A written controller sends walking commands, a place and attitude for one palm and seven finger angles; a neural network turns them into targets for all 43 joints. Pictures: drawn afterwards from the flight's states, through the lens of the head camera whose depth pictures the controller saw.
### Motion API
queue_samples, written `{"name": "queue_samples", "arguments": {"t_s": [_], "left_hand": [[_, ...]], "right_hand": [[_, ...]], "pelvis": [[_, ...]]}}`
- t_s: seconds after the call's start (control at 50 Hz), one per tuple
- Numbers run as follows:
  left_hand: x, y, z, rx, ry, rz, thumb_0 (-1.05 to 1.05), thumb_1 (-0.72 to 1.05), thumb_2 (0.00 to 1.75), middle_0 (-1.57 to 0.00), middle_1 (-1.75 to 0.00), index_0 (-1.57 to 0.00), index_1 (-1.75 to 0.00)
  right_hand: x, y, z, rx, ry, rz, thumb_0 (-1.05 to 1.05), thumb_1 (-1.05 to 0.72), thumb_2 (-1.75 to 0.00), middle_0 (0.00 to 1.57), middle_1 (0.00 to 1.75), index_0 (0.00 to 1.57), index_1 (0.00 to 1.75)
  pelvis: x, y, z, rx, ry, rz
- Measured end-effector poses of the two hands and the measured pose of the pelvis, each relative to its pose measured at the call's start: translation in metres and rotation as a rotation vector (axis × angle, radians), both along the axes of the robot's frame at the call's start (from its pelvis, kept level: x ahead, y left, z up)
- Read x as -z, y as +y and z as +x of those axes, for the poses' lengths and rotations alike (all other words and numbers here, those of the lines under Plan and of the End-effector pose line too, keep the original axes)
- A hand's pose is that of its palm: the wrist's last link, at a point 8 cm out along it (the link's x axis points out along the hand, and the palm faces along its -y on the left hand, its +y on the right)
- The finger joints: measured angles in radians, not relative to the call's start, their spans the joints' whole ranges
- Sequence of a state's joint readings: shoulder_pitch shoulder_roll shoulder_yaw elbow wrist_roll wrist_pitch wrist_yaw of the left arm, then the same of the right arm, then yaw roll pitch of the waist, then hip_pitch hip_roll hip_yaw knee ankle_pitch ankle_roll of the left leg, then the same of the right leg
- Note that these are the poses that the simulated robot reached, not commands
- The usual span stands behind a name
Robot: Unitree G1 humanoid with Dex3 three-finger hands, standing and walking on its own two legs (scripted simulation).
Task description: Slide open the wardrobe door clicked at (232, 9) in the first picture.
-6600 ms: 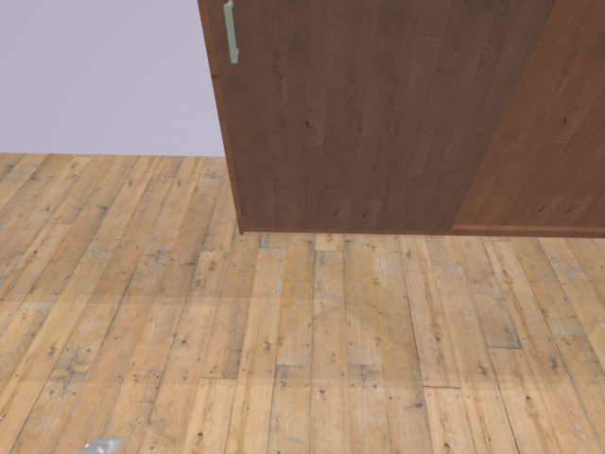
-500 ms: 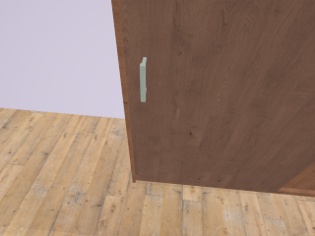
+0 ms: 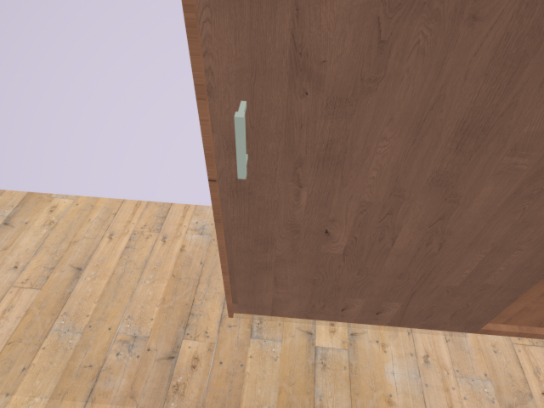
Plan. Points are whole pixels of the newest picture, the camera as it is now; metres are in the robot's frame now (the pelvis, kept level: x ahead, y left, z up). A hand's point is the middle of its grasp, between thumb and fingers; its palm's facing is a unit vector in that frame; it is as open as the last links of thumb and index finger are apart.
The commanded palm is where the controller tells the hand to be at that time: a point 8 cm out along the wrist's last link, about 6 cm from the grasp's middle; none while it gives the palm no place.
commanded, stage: look again from close up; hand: left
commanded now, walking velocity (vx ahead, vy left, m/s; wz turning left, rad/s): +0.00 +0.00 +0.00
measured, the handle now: (242, 141) +0.55 +0.10 +0.10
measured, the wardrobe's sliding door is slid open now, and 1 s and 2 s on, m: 0.00 0.00 0.00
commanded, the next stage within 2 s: raise the hand with hooked fingers in 0.86 s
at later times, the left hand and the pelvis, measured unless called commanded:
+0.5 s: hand out of the picture +0.05 +0.20 -0.17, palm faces -0.02 -0.96 -0.26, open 7.4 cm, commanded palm none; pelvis +0.02 -0.01 +0.00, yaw +0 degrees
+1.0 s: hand out of the picture +0.05 +0.21 -0.16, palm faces +0.06 -0.96 -0.26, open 7.4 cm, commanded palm +0.12 +0.25 -0.07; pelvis +0.02 +0.00 +0.00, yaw +0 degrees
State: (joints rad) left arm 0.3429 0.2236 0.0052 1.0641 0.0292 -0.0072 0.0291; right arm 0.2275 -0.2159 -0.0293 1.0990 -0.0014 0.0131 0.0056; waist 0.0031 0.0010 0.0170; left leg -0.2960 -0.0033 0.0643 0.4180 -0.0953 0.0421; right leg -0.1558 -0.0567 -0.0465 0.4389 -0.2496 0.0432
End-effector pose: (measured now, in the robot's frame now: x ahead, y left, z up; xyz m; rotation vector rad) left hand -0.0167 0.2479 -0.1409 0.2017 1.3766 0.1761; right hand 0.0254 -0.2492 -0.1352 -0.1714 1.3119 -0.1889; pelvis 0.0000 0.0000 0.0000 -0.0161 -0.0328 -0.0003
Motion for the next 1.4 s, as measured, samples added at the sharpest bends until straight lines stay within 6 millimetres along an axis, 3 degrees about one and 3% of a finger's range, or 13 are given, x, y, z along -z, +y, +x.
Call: {"name": "queue_samples", "arguments": {"t_s": [0.58,0.74,0.98,1.02,1.08,1.14,1.18,1.22,1.28,1.34,1.4], "left_hand": [[-0.008,0.003,0.063,0.046,-0.081,0.02,0.01,0.9,0.9,-0.2,-0.3,-0.2,-0.29],[-0.009,0.005,0.065,0.044,-0.079,0.024,0.01,0.9,0.9,-0.2,-0.3,-0.2,-0.29],[-0.007,0.006,0.053,0.035,-0.038,0.029,0.01,0.9,0.9,-0.2,-0.3,-0.2,-0.29],[-0.023,0.009,0.078,-0.066,-0.225,0.028,0.02,0.9,0.9,-0.2,-0.3,-0.21,-0.3],[-0.081,0.012,0.14,-0.091,-0.696,0.059,0.02,0.88,0.89,-0.2,-0.31,-0.21,-0.31],[-0.131,0.01,0.189,-0.036,-1.071,0.041,0.02,0.85,0.88,-0.2,-0.33,-0.21,-0.33],[-0.146,0.007,0.208,0.037,-1.258,-0.004,0.02,0.82,0.86,-0.2,-0.35,-0.21,-0.35],[-0.145,0.001,0.215,0.139,-1.376,-0.063,0.01,0.78,0.85,-0.2,-0.38,-0.21,-0.37],[-0.126,-0.003,0.209,0.248,-1.389,-0.157,0.01,0.72,0.82,-0.21,-0.41,-0.21,-0.41],[-0.104,0.002,0.19,0.196,-1.316,-0.203,0.01,0.65,0.79,-0.22,-0.46,-0.22,-0.46],[-0.1,0.009,0.171,0.112,-1.291,-0.162,0.01,0.58,0.76,-0.22,-0.5,-0.23,-0.5]], "right_hand": [[-0.008,-0.018,0.039,-0.025,-0.038,-0.027,0.0,-0.91,-0.9,0.2,0.3,0.2,0.3],[-0.008,-0.018,0.04,-0.028,-0.037,-0.027,0.0,-0.91,-0.9,0.2,0.3,0.2,0.3],[-0.007,-0.017,0.034,-0.028,-0.009,-0.029,0.0,-0.91,-0.9,0.2,0.3,0.2,0.3],[-0.011,-0.015,0.04,-0.034,-0.098,-0.051,0.0,-0.91,-0.9,0.2,0.3,0.2,0.3],[-0.021,-0.011,0.061,-0.064,-0.298,-0.069,0.01,-0.91,-0.9,0.2,0.3,0.2,0.3],[-0.024,-0.01,0.087,-0.087,-0.463,-0.057,0.01,-0.91,-0.9,0.2,0.3,0.2,0.3],[-0.025,-0.011,0.106,-0.1,-0.556,-0.047,0.01,-0.91,-0.9,0.2,0.3,0.2,0.3],[-0.024,-0.014,0.123,-0.114,-0.64,-0.041,0.01,-0.91,-0.9,0.2,0.3,0.2,0.3],[-0.024,-0.021,0.146,-0.141,-0.74,-0.047,0.01,-0.91,-0.9,0.2,0.3,0.2,0.3],[-0.026,-0.028,0.162,-0.163,-0.791,-0.073,0.01,-0.91,-0.9,0.2,0.3,0.2,0.3],[-0.025,-0.032,0.171,-0.19,-0.792,-0.102,0.01,-0.91,-0.9,0.2,0.3,0.2,0.3]], "pelvis": [[-0.004,-0.006,0.02,0.005,-0.009,0.005],[-0.005,-0.005,0.022,0.005,-0.01,0.006],[-0.004,-0.004,0.023,0.004,-0.004,0.004],[-0.001,-0.005,0.021,-0.005,-0.006,0.007],[0.005,-0.009,0.017,-0.02,0.003,0.021],[0.014,-0.012,0.009,-0.032,0.044,0.011],[0.026,-0.016,0.003,-0.018,0.095,0.008],[0.04,-0.021,-0.002,-0.001,0.139,0.006],[0.06,-0.028,-0.006,0.01,0.176,0.003],[0.072,-0.033,-0.005,0.011,0.191,-0.003],[0.077,-0.037,0.0,0.0,0.193,-0.018]]}}
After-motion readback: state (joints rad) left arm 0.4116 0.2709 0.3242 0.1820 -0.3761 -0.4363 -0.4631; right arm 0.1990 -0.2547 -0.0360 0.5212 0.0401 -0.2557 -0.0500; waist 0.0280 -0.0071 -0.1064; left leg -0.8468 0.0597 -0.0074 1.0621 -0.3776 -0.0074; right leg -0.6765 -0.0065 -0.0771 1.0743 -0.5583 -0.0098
